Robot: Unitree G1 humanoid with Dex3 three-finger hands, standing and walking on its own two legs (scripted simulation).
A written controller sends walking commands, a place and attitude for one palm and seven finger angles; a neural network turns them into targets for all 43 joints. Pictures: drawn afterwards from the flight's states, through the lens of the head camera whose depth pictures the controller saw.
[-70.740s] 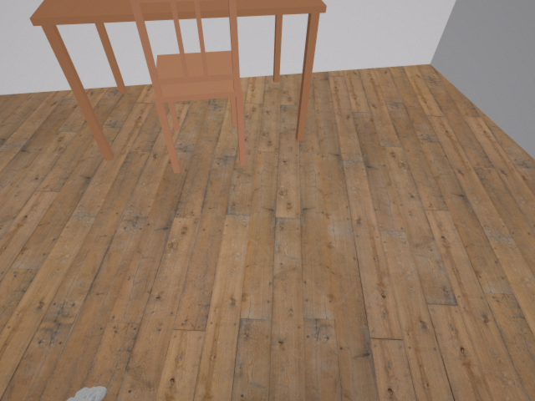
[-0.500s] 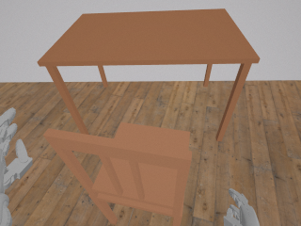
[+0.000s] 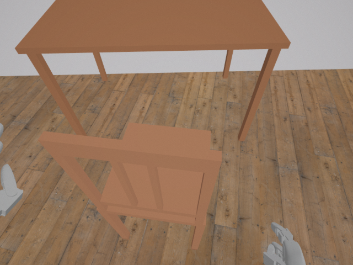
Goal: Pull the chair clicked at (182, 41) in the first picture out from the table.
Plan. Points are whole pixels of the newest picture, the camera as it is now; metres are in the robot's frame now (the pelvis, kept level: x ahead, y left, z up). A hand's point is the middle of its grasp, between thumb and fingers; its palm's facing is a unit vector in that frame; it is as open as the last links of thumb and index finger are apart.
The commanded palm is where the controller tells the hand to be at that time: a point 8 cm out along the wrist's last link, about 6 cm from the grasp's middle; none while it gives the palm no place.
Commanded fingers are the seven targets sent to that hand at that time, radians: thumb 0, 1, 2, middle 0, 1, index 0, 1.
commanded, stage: step back with the hand held close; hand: left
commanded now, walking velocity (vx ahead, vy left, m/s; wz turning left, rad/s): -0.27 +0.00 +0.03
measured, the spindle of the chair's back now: (126, 184) +0.32 +0.17 -0.08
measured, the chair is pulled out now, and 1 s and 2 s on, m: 0.49 0.49 0.49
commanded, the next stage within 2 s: stop stepping back and stand still in 1.46 s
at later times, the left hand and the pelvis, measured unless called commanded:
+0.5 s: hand (0, 215) +0.16 +0.27 +0.16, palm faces +0.47 -0.73 -0.49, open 7.4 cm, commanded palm +0.10 +0.30 +0.18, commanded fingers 0.00 0.90 0.90 -0.20 -0.30 -0.20 -0.30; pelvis -0.04 +0.00 -0.01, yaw +1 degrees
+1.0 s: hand (1, 224) +0.15 +0.26 +0.16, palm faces +0.45 -0.76 -0.47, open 7.4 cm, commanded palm +0.07 +0.30 +0.18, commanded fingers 0.00 0.90 0.90 -0.20 -0.30 -0.20 -0.30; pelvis -0.05 -0.01 -0.02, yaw +3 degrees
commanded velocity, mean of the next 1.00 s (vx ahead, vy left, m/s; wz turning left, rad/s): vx -0.36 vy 0.00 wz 0.01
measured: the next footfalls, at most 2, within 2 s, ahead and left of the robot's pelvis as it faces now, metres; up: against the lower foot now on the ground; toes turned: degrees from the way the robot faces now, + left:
right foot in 1.26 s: -0.07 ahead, -0.18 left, +0.00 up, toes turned -2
left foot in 1.50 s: -0.10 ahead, +0.08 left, +0.00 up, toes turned +0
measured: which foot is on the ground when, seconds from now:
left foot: down 0.00-1.00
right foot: down 0.00-1.00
